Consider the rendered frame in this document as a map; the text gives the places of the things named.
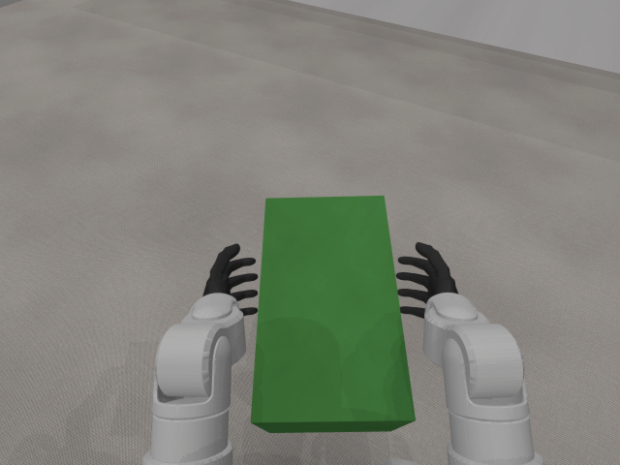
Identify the right robot hand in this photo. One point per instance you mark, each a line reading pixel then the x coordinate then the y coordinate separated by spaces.
pixel 438 280

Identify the left robot hand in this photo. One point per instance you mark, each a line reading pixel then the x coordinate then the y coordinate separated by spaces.
pixel 219 281

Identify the carton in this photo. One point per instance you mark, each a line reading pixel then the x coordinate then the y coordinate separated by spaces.
pixel 330 349

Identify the robot right forearm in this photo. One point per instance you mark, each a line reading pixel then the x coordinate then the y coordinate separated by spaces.
pixel 485 385

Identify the robot left forearm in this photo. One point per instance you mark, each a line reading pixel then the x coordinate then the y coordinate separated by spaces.
pixel 192 385

